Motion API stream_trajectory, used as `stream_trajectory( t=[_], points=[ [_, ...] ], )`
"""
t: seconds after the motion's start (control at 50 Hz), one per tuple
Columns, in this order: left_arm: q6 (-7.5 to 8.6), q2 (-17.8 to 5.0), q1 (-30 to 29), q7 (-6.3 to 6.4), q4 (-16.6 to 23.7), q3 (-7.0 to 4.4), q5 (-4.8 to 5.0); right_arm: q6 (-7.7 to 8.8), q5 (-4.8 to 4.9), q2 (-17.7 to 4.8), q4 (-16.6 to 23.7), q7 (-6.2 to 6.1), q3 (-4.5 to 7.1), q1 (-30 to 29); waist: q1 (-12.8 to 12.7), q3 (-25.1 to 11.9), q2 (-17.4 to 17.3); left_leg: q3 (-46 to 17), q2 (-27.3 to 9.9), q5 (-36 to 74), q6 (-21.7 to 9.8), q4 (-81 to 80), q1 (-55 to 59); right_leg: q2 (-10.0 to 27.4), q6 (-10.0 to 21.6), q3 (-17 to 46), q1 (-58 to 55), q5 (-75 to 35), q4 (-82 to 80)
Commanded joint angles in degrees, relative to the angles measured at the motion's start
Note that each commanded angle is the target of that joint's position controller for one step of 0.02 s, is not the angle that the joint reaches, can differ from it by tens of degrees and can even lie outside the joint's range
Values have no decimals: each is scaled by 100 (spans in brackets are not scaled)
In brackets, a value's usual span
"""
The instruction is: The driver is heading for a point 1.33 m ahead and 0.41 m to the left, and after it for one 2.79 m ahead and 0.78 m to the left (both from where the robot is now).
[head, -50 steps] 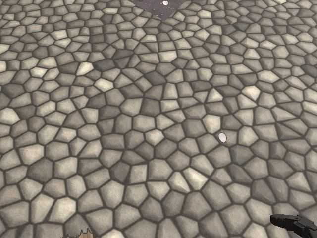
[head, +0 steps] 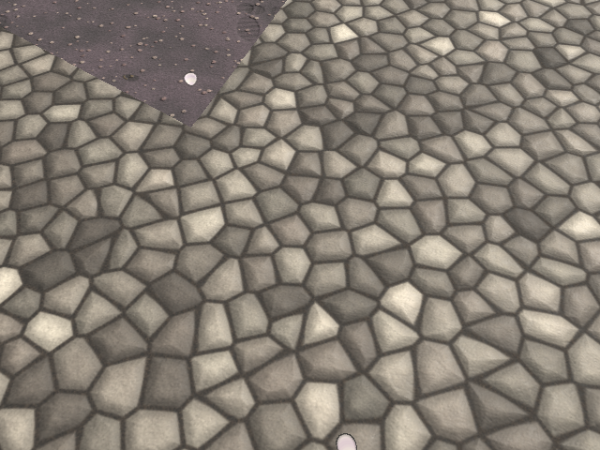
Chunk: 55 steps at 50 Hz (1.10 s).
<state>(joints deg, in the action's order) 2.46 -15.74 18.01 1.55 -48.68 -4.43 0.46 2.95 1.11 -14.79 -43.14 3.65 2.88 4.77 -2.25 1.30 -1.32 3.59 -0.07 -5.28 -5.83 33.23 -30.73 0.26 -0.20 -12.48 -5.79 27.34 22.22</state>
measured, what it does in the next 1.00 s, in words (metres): walks ahead, turning left: right foot, then left foot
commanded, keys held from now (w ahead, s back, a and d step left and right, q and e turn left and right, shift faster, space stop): w+q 0.74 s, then w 0.26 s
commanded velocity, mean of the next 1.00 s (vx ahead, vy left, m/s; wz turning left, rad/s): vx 0.50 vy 0.00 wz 0.51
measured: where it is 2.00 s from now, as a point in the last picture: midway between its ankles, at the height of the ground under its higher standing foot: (171, 233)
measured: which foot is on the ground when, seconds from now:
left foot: down 0.00-0.48, up 0.50-0.96, down 0.98-1.00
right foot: down 0.00-0.02, up 0.04-0.46, down 0.48-1.00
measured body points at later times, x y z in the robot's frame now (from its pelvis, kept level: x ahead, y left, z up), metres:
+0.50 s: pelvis +0.30 +0.00 +0.00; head +0.33 +0.01 +0.45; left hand +0.45 +0.30 -0.06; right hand +0.43 -0.27 -0.11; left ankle +0.13 +0.08 -0.70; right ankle +0.44 -0.08 -0.72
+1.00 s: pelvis +0.53 +0.13 +0.00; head +0.56 +0.16 +0.45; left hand +0.37 +0.38 -0.13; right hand +0.86 +0.07 -0.06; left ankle +0.57 +0.27 -0.72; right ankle +0.45 -0.08 -0.70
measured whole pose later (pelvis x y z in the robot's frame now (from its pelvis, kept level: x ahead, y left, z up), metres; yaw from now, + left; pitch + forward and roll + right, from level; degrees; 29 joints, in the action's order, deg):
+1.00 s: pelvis +0.53 +0.13 +0.00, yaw +32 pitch +2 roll -1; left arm 3.3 -17.5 21.2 0.0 -51.4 -4.0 1.3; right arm 2.2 0.5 -15.0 -33.5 2.3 2.7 2.5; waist -4.3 2.3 -0.7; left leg 1.5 -0.4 -6.7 -4.5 32.8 -28.7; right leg 5.4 -2.3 -10.2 -0.9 25.6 29.5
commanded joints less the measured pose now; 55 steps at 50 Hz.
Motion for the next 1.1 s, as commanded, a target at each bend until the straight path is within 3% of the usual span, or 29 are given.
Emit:
stream_trajectory(
  t=[0.02,0.04,0.06,0.08,0.1,0.12,0.2,0.3,0.38,0.44,0.46,0.48,0.5,0.52,0.54,0.58,0.64,0.68,0.78,0.9,0.94,0.96,0.98,1.0,1.02,1.04,1.06,1.08,1.1],
  points=[
    [114,-621,83,54,612,-74,-107,-24,-4,-1794,15,-191,640,2065,968,-1645,-636,-2204,-998,22,-1196,-232,4334,535,7,145,2840,-3690,4489],
    [340,-275,184,-69,719,96,-120,30,34,-1756,125,-172,565,1912,694,-2380,-1091,-5042,-1925,-609,-2039,-1200,5488,-519,-139,1328,4454,611,5872],
    [525,-715,-446,-183,837,-13,105,42,-12,-1352,157,-177,451,1915,1008,-2081,-583,-4540,-1771,-930,-1708,-1480,5379,-124,23,1994,5093,357,6055],
    [612,-749,-781,-213,967,4,199,67,0,-1118,193,-188,395,1623,903,-1330,-257,-3720,-1574,-772,-1459,-1537,4588,139,133,1882,5233,-135,5642],
    [636,-703,-877,-174,964,-1,84,79,10,-980,264,-189,348,1241,615,-770,194,-3136,-1332,-248,-1279,-1617,3631,366,125,1795,5012,-466,5040],
    [590,-781,-858,-132,941,-61,-47,87,-22,-794,353,-210,286,958,406,-516,171,-2726,-1150,322,-1191,-1735,2945,523,67,1759,4614,-674,4612],
    [350,-573,-700,-91,1005,-43,-132,99,-53,-950,509,-318,316,839,124,-308,-59,-2087,-818,1313,-1189,-2036,1801,564,-280,1573,4091,-1170,3641],
    [376,-312,-1745,-136,1276,86,-96,4,21,-1088,424,-442,370,1233,546,-228,-324,-1647,-339,776,-719,-1832,1440,124,-436,1430,3539,-3051,1429],
    [463,-548,-2086,-244,1421,16,1,-77,57,-1035,335,-468,365,1560,655,-243,-429,-2330,-605,145,-601,-1365,2019,-38,-313,1650,3380,-2982,687],
    [556,-752,-1550,-272,1312,-101,12,-108,25,-995,412,-486,370,1394,277,-327,-638,-2736,-681,274,-420,-760,2249,-55,-7,1627,2702,-2464,353],
    [585,-909,-999,-239,1197,-185,-46,-93,1,-820,477,-472,309,1334,-7,-672,-578,-2563,-416,529,-244,-135,2064,97,190,1670,1796,-2484,275],
    [595,-1218,-143,-186,1133,-270,-145,-65,-79,-500,603,-447,185,1336,-364,-1453,-12,-2086,-59,-174,-22,1396,1389,1039,555,2552,332,-2192,400],
    [516,-1661,363,-204,911,-378,-200,-12,79,-177,765,-444,79,2204,3,-2145,1990,-1357,697,-2792,357,3263,-654,2327,1548,5247,-1468,-1034,-80],
    [485,-1143,292,-226,983,-276,-48,-8,133,-774,612,-458,165,2175,-135,-1842,1557,-1463,219,-2775,441,4060,-1408,2432,1518,5846,-1341,333,-382],
    [443,-791,47,-192,1048,-174,-36,-39,93,-1100,677,-453,260,1526,-315,-1087,975,-1361,22,-2216,486,4270,-1602,2158,1245,4895,-664,291,-468],
    [366,-592,-403,-173,1019,-81,-112,-67,-30,-991,845,-439,285,974,-138,-329,547,-1154,-314,-1541,531,3935,-1338,1685,1034,3578,585,-1106,-650],
    [407,-486,-509,-164,898,-47,-91,-151,69,-659,898,-360,259,1078,100,-152,824,-983,-559,-1308,544,3494,-919,1410,1009,2576,1221,-1883,-1037],
    [438,-654,-479,-163,786,-103,-72,-197,32,-539,1004,-352,221,884,115,-53,694,-937,-628,-1098,611,3127,-1082,1493,1119,2212,1274,-2311,-1220],
    [380,-873,-380,-146,555,-155,-61,-141,6,-377,1106,-252,129,299,-40,12,487,-746,-603,175,628,1655,-946,1369,1039,1240,1101,-3032,-1305],
    [228,-1176,116,-186,167,-210,133,-39,15,-391,1389,-96,88,-541,-199,314,522,-306,-306,-33,319,222,-488,1617,934,938,486,-3516,-1130],
    [166,-1322,68,-160,89,-237,185,-36,-39,-592,1349,-93,188,-200,134,41,690,-67,-24,-427,92,-85,254,1628,814,771,262,-5199,-458],
    [133,-1316,6,-138,57,-214,199,-40,-61,-777,1140,-113,308,525,580,-385,659,94,187,-120,-70,-421,1344,1469,673,525,425,-5955,398],
    [142,-1135,70,-107,66,-131,129,-69,-58,-1103,871,-183,471,1400,963,-911,553,-104,152,150,-218,-333,2852,1226,466,343,1204,-5591,1563],
    [222,-596,365,-145,330,76,-83,-96,-128,-1768,786,-286,610,2119,965,-1786,-667,-2435,-1402,183,-945,-210,5145,630,98,268,3397,-2738,3855],
    [353,-478,502,-201,258,158,-25,-71,-57,-1675,788,-271,529,2147,838,-2645,-1169,-4691,-2271,-392,-1593,-1214,5593,-54,-17,1276,4378,626,5185],
    [421,-979,-7,-252,367,2,196,-28,-75,-1295,774,-226,399,1918,945,-1995,-649,-4045,-2077,-661,-1327,-1384,5090,269,52,1694,4940,421,5537],
    [452,-932,-427,-255,515,26,254,3,-68,-1104,750,-225,336,1601,825,-1218,-561,-3172,-1812,-439,-1116,-1447,4252,495,122,1555,5096,-17,5348],
    [442,-860,-544,-218,506,32,147,31,-69,-917,720,-213,271,1254,597,-740,-260,-2576,-1559,-22,-964,-1592,3425,703,112,1500,4914,-450,4926],
    [386,-866,-477,-198,459,-2,54,67,-102,-726,738,-202,214,999,385,-528,-327,-2171,-1356,349,-869,-1778,2812,849,89,1544,4544,-749,4588]
  ],
)
Velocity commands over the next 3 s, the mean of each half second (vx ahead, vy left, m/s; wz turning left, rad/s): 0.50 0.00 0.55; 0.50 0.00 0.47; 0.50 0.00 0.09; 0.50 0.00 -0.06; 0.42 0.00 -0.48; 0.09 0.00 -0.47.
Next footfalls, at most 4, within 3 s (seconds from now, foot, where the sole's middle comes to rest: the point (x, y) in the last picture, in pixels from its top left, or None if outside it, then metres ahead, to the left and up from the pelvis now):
0.48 right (359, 440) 0.48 -0.07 -0.75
0.98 left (194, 378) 0.60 0.30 -0.75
1.50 right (230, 242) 0.99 0.26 -0.75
2.02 left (106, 206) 1.10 0.62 -0.75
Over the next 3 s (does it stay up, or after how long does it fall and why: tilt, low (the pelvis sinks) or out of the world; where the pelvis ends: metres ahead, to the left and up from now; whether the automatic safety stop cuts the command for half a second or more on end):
stays up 1.33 0.57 0.01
